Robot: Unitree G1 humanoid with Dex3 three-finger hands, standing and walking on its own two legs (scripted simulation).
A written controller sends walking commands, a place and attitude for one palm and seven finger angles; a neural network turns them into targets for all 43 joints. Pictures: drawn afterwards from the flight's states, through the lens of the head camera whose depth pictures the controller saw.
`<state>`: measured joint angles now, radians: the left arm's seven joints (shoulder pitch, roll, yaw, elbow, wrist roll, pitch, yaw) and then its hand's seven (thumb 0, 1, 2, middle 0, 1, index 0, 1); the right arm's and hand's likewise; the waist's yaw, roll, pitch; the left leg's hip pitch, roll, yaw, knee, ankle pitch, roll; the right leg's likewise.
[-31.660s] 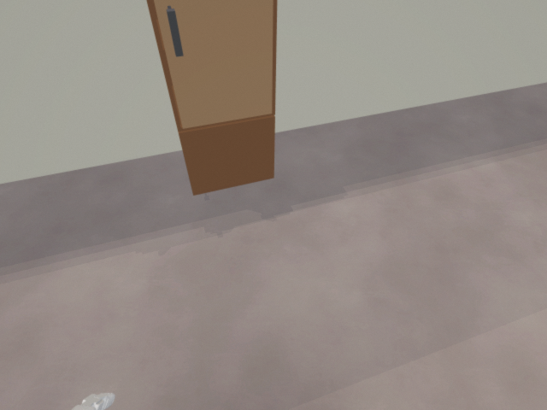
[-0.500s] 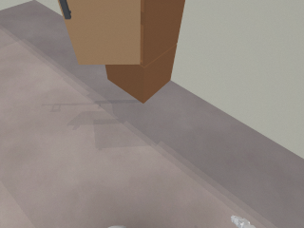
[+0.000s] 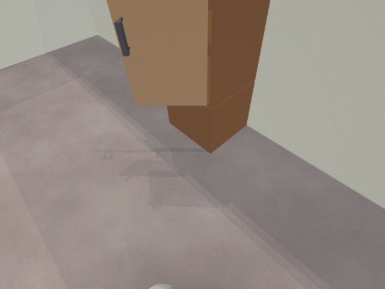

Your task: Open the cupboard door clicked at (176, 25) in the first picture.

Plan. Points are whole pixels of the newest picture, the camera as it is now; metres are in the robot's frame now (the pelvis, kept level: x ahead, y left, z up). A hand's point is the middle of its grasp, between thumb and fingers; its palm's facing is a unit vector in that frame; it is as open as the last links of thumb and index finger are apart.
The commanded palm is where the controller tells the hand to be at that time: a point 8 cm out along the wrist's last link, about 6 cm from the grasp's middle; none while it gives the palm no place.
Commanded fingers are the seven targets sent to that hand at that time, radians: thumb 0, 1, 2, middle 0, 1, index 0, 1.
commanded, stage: take the last steps up to it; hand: left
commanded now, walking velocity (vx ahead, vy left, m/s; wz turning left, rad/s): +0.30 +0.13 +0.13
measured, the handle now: (123, 36) +1.04 +0.36 +0.05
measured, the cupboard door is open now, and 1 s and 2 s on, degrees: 44 44 44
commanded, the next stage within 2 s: come to a stop and stand still in 1.18 s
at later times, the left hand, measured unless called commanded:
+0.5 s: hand out of the picture +0.14 +0.29 -0.18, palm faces +0.13 -0.97 -0.18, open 7.4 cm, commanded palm none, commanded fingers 0.00 0.90 0.90 -0.20 -0.30 -0.20 -0.30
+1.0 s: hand (112, 204) +0.37 +0.27 -0.16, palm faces +0.07 -0.97 -0.21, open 7.1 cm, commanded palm none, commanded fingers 0.00 0.90 0.90 -0.20 -0.30 -0.20 -0.30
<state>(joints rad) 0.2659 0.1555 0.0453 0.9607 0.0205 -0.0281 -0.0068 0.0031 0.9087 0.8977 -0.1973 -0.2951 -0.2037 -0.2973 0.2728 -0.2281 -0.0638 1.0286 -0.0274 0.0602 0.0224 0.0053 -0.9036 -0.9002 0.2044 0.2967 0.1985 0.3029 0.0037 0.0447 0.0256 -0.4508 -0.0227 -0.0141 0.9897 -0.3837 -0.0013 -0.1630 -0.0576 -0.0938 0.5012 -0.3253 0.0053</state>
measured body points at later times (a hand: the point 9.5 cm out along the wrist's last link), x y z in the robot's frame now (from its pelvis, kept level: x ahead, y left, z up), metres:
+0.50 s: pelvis +0.15 +0.10 +0.00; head +0.18 +0.11 +0.45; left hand +0.14 +0.34 -0.16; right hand +0.25 -0.13 -0.14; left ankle +0.18 +0.19 -0.74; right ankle +0.13 -0.02 -0.65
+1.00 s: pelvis +0.33 +0.09 +0.01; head +0.36 +0.08 +0.46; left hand +0.37 +0.33 -0.14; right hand +0.34 -0.15 -0.15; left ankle +0.35 +0.23 -0.68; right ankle +0.31 -0.01 -0.74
